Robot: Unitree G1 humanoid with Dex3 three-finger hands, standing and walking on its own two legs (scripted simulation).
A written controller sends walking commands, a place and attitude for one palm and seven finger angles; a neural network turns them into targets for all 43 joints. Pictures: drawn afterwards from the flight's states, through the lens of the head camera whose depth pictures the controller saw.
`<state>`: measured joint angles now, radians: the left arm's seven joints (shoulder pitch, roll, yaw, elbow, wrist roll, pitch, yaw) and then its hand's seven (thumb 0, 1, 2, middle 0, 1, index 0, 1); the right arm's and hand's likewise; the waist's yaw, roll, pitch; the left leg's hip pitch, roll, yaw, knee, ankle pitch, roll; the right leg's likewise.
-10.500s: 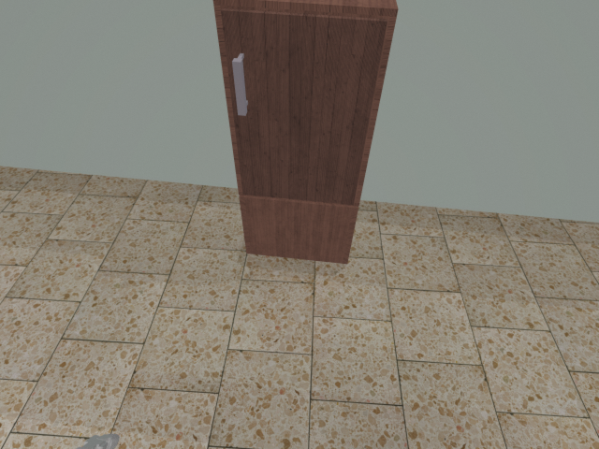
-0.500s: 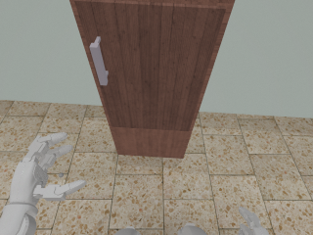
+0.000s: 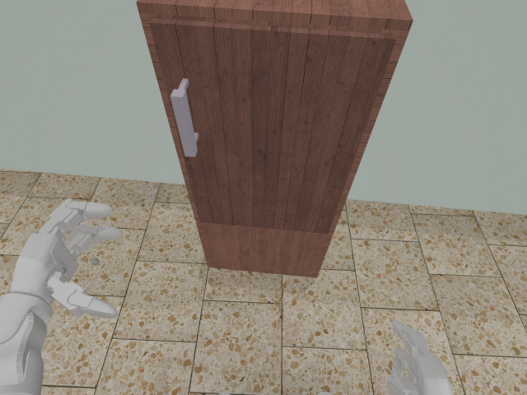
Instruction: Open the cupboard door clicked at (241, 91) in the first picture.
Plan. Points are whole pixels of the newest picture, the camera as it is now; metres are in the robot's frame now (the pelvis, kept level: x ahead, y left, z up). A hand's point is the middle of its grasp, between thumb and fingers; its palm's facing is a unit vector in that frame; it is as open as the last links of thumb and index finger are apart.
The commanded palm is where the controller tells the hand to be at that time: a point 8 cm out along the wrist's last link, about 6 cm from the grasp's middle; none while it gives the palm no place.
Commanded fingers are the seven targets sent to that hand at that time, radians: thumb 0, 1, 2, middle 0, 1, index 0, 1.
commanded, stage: raise the hand with hooked fingers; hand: left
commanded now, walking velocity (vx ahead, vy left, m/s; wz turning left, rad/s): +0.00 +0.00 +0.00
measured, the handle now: (187, 119) +0.59 +0.20 +0.06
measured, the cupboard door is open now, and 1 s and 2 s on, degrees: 0 0 0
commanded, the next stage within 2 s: move the hooked fingers beside the handle in 0.64 s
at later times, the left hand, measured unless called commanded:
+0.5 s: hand (94, 244) +0.29 +0.26 +0.08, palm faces +0.02 -1.00 -0.05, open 14.0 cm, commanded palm +0.26 +0.31 +0.08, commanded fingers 0.00 -0.50 0.30 -0.30 -1.20 -0.30 -1.20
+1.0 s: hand (107, 222) +0.33 +0.25 +0.08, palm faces +0.00 -1.00 -0.04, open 14.0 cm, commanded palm +0.31 +0.30 +0.08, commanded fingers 0.00 -0.50 0.30 -0.30 -1.20 -0.30 -1.20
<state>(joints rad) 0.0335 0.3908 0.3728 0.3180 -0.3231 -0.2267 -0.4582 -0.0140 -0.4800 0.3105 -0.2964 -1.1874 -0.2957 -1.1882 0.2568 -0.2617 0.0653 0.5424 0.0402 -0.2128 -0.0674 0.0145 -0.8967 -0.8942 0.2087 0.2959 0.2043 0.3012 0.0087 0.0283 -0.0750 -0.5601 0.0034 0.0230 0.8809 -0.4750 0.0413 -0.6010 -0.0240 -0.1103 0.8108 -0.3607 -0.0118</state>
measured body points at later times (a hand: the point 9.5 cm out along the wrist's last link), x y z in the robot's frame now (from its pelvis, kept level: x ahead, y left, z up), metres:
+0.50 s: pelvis +0.00 -0.01 +0.01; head +0.04 +0.00 +0.45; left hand +0.29 +0.31 +0.08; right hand +0.14 -0.27 -0.07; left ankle -0.02 +0.09 -0.70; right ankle +0.03 -0.12 -0.70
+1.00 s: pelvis -0.01 -0.01 +0.00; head +0.04 -0.01 +0.45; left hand +0.32 +0.31 +0.09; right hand +0.14 -0.26 -0.08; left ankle -0.02 +0.09 -0.70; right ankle +0.03 -0.12 -0.70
